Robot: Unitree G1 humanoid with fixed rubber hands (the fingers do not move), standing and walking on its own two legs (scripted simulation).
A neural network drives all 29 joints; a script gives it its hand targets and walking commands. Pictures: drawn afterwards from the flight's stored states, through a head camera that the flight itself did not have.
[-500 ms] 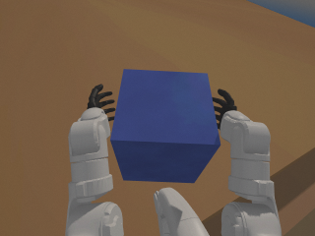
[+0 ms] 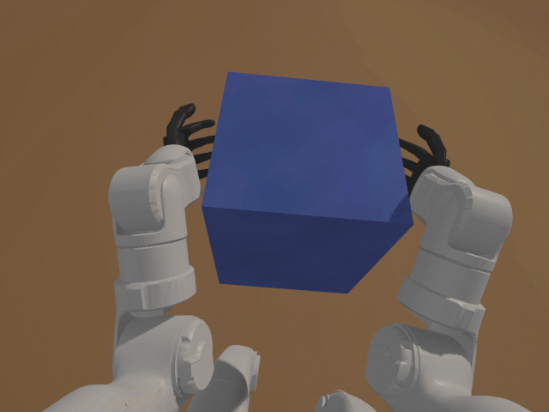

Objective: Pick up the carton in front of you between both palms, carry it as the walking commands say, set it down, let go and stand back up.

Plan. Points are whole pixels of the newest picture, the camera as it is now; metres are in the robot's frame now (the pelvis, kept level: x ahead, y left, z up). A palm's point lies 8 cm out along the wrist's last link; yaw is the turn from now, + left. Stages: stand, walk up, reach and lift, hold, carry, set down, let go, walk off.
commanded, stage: carry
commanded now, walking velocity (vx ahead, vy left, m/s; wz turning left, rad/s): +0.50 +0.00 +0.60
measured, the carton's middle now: (295, 196) +0.38 +0.03 +0.08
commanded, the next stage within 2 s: none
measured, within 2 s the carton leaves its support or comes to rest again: neither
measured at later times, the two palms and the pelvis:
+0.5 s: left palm (182, 42) +0.64 +0.27 +0.15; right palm (349, 45) +0.69 -0.03 +0.15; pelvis +0.33 +0.07 +0.05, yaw +8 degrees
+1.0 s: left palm out of the picture +0.87 +0.25 +0.14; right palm (351, 3) +0.93 -0.04 +0.12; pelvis +0.66 +0.06 +0.05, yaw +12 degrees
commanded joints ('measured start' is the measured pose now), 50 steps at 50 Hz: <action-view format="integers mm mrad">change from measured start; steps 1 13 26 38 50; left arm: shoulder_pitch -631 -394 -371 104 369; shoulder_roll -878 -666 -996 -933 -921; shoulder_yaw -638 -420 -685 -859 -832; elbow -70 127 -2 -306 -448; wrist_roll -281 -55 -152 -221 -199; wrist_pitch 1 43 -119 -130 -75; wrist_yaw -150 -137 -180 -216 -270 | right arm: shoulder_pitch -630 -628 -456 89 213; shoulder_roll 690 749 948 869 907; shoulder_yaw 671 714 795 933 1084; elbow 6 161 71 -228 -435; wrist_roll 191 282 262 264 357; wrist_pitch -25 -1 -172 -197 -122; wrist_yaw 20 4 59 88 145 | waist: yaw -40 -192 -135 -152 -115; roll -42 -254 51 127 -71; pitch -502 -449 -545 -375 -406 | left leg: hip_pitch -227 539 912 1030 133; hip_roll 77 -112 238 176 121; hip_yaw -37 318 -65 87 46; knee -174 -1258 -1561 -1514 -675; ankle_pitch -68 328 374 812 4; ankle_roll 17 22 92 31 -94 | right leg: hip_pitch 599 539 -217 -175 425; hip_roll -311 -182 -102 2 -282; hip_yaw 452 -95 221 69 375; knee -352 -125 190 -342 -679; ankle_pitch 411 1129 202 393 220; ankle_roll -108 91 129 92 -50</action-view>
